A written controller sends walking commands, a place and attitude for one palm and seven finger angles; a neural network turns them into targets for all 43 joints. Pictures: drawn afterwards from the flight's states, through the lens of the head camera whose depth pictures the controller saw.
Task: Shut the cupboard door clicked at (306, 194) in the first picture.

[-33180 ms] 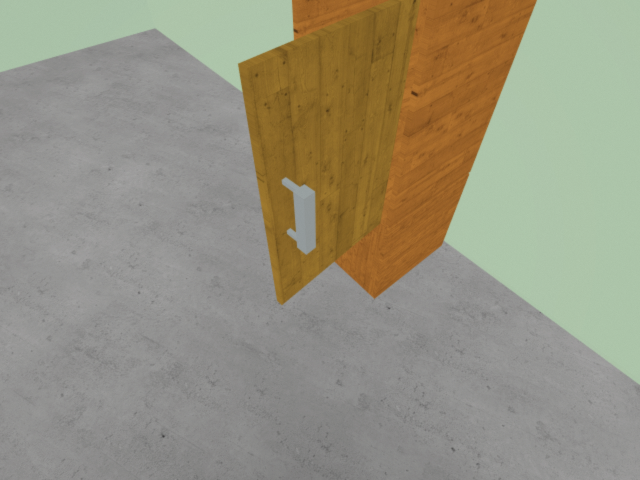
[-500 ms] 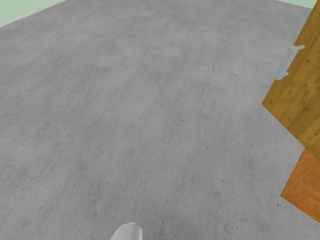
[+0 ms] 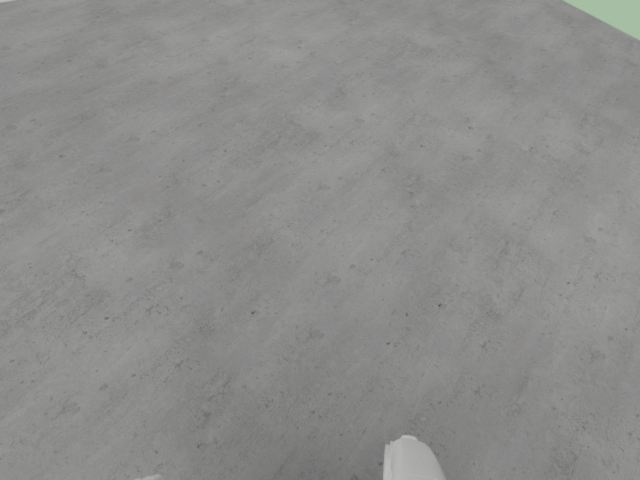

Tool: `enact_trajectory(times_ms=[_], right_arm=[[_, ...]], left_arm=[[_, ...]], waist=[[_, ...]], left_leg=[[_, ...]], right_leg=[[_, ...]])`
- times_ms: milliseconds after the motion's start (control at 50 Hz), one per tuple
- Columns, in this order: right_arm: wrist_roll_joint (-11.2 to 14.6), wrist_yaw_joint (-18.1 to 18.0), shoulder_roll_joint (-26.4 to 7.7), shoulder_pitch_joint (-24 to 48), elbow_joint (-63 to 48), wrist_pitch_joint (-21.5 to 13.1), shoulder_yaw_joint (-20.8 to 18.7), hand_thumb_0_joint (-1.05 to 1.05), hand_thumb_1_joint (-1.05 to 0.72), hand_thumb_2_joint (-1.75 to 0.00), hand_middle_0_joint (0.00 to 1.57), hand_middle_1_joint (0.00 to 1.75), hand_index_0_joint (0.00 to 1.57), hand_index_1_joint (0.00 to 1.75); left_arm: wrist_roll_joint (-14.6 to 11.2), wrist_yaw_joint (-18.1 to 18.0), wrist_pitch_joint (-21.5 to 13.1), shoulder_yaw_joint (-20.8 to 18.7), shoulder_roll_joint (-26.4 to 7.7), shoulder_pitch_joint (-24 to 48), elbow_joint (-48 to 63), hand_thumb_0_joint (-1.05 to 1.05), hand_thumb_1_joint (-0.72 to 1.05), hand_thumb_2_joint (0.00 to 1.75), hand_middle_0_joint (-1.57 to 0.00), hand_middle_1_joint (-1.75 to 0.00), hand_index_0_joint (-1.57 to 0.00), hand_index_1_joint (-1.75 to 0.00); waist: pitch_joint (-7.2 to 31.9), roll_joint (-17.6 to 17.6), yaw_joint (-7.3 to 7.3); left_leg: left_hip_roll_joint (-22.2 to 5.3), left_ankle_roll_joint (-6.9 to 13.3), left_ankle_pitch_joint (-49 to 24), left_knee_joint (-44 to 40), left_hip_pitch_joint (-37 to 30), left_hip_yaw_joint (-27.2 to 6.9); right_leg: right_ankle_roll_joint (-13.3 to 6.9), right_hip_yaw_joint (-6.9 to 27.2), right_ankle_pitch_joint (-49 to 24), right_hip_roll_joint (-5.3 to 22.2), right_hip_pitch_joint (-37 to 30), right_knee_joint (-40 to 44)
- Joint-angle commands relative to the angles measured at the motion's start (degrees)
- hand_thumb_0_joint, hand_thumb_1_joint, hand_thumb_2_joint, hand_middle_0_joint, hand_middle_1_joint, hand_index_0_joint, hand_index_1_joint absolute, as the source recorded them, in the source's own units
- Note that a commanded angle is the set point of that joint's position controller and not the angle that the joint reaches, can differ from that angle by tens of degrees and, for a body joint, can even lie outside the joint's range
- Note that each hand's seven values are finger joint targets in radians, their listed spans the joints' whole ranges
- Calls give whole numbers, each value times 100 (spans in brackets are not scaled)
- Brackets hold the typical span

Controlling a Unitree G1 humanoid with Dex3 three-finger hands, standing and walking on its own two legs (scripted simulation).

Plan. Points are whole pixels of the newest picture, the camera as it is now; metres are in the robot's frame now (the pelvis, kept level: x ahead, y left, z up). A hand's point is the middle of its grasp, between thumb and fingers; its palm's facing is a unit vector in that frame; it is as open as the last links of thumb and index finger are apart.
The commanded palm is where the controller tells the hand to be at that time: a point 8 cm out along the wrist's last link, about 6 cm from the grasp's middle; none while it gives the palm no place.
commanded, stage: walk to a spot facing it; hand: left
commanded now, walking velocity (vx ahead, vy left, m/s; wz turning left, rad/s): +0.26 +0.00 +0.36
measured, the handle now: out of the picture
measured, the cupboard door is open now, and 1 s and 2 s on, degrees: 64 64 64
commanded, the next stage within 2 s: turn to face it in 0.04 s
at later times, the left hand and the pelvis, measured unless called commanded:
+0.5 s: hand (255, 389) +0.26 +0.11 -0.16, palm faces -0.02 -0.97 -0.22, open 7.2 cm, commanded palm none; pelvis +0.18 -0.06 +0.00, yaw -2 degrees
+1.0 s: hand (229, 337) +0.34 +0.17 -0.17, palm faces -0.26 -0.94 -0.20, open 7.4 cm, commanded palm none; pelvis +0.21 -0.02 +0.01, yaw -20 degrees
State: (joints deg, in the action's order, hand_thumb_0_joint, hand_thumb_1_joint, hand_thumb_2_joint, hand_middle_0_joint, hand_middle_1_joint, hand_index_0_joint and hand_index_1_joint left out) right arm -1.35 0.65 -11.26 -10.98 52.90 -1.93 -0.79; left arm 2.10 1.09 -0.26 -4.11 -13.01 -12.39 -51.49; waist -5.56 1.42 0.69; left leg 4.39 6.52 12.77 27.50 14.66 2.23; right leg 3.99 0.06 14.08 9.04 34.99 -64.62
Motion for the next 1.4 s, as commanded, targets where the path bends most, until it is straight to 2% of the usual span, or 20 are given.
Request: enact_trajectory(times_ms=[0,180,240,280,300,320,440,640,700,740,760,800,860,1020,1120,1140,1160,1180,1280,1380], right_arm=[[61,-116,-947,-577,-153,-156,-341,0,-90,-90,20,30,20,30],[-8,-258,-615,-1449,368,-152,-274,0,-90,-90,20,30,20,30],[36,-309,-613,-1410,505,-123,-256,0,-90,-90,20,30,20,30],[122,-259,-420,-1552,482,-149,-258,0,-90,-90,20,30,20,30],[146,-277,-390,-1771,412,-124,-272,0,-90,-90,20,30,20,30],[141,-343,-391,-1625,408,-53,-241,0,-90,-90,20,30,20,30],[51,-227,-157,-870,259,315,-202,0,-90,-90,20,30,20,30],[104,-246,-378,50,-327,289,-302,0,-90,-90,20,30,20,30],[143,-294,-508,-335,-258,194,-329,0,-90,-90,20,30,20,30],[18,-333,-1351,-465,-358,116,-459,0,-90,-90,20,30,20,30],[-19,-355,-1409,-439,-404,169,-454,0,-90,-90,20,30,20,30],[-49,-368,-1049,222,-612,141,-330,0,-90,-90,20,30,20,30],[-42,-363,-984,382,-717,171,-281,0,-90,-90,20,30,20,30],[-43,-285,-1230,-321,-442,199,-429,0,-90,-90,20,30,20,30],[15,-216,-1396,-142,-468,226,-503,0,-90,-90,20,30,20,30],[91,-180,-1163,-149,-561,225,-466,0,-90,-90,20,30,20,30],[93,-172,-720,291,-896,225,-327,0,-90,-90,20,30,20,30],[98,-258,-904,340,-916,309,-293,0,-90,-90,20,30,20,30],[54,-198,-859,176,-650,363,-315,0,-90,-90,20,30,20,30],[72,-170,-726,90,-624,360,-301,0,-90,-90,20,30,20,30]], left_arm=[[-12,-10,-15,-123,-431,-12,380,0,90,90,-20,-30,-20,-30],[-82,-72,-133,129,-132,890,541,0,90,90,-20,-30,-20,-30],[-94,-125,-189,120,-266,-66,164,0,90,90,-20,-30,-20,-30],[-33,-213,-267,-31,-815,-1134,-215,0,90,90,-20,-30,-20,-30],[-51,-217,-271,-71,-1111,-1490,-312,0,90,90,-20,-30,-20,-30],[-109,-244,-237,-45,-970,-1191,-228,0,90,90,-20,-30,-20,-30],[-106,-276,-74,-73,-598,-51,55,0,90,90,-20,-30,-20,-30],[-44,-182,94,-285,-847,-227,144,0,90,90,-20,-30,-20,-30],[-95,-182,155,-284,-796,4,231,0,90,90,-20,-30,-20,-30],[-193,-105,182,-194,-330,-75,428,0,90,90,-20,-30,-20,-30],[-112,-89,208,-206,-546,175,471,0,90,90,-20,-30,-20,-30],[-37,-23,278,-297,-630,-187,332,0,90,90,-20,-30,-20,-30],[-78,64,383,-287,-589,-249,284,0,90,90,-20,-30,-20,-30],[-84,136,351,-136,-410,457,599,0,90,90,-20,-30,-20,-30],[-84,116,221,-170,-657,-150,449,0,90,90,-20,-30,-20,-30],[-40,57,143,-260,-1144,-623,308,0,90,90,-20,-30,-20,-30],[-36,-40,101,-380,-1711,-994,195,0,90,90,-20,-30,-20,-30],[-116,-131,110,-362,-1720,-1099,150,0,90,90,-20,-30,-20,-30],[-90,-208,146,-214,-1124,202,557,0,90,90,-20,-30,-20,-30],[-51,-149,169,-256,-1269,211,557,0,90,90,-20,-30,-20,-30]], waist=[[357,-601,-136],[530,-844,-373],[828,-657,79],[1507,472,407],[1735,977,355],[1459,841,264],[867,330,-191],[937,798,25],[1064,670,-245],[1011,-1705,-309],[694,-1322,-368],[583,-1103,46],[429,-1140,123],[641,-1440,-274],[992,-1141,121],[1374,16,331],[1243,1593,555],[1307,1272,548],[784,954,-14],[755,696,-20]], left_leg=[[-1487,447,-353,-1614,-490,-1649],[-1406,254,-3993,-570,-1641,-1160],[-1356,-138,-4122,255,-1381,-798],[-645,-513,-1743,2044,353,-331],[-19,-686,2158,3432,1006,55],[-361,-681,2490,3834,1108,-392],[-714,-922,1117,3356,891,-194],[-487,-946,1090,1517,666,-285],[-505,-900,221,-185,-789,-281],[-2692,-165,-460,-1271,-1664,-2325],[-3188,307,-1127,-1250,-1003,-2380],[-2697,320,-1650,-1126,-561,-1608],[-2194,96,-1942,-922,-454,-531],[-2338,81,-2739,-394,-1192,118],[-2157,-462,-2546,951,-622,632],[-1760,-799,-1461,2047,344,947],[-813,-1087,2353,3436,1957,911],[-950,-1043,2519,4095,2063,-38],[-1066,-1166,1231,3689,1749,-189],[-783,-1178,1018,2341,1179,24]], right_leg=[[114,27,-629,-75,393,466],[-222,-330,-583,-622,-404,2631],[-453,-336,-1343,-826,-2074,3690],[-1051,1118,-4584,283,-4365,3410],[-1858,2234,-6181,1529,-4762,3724],[-2153,2347,-5560,1558,-4184,4054],[-1497,1209,-3133,356,-2106,4645],[-1444,2252,-1572,151,-2153,4538],[-989,2128,-1309,-224,-1386,4020],[-390,692,1579,-1453,120,2168],[-263,391,1997,-1156,10,1039],[-155,315,1478,-977,-119,45],[-32,137,1035,-841,-227,-292],[-87,-495,959,-782,-737,1640],[-385,-647,-468,-916,-2451,3724],[-726,364,-1894,-96,-3668,4122],[-1441,2212,-4542,1221,-4206,4102],[-1879,2264,-4612,1494,-3902,4109],[-1468,1207,-3128,490,-2798,4194],[-1453,1481,-2171,314,-2436,4232]])
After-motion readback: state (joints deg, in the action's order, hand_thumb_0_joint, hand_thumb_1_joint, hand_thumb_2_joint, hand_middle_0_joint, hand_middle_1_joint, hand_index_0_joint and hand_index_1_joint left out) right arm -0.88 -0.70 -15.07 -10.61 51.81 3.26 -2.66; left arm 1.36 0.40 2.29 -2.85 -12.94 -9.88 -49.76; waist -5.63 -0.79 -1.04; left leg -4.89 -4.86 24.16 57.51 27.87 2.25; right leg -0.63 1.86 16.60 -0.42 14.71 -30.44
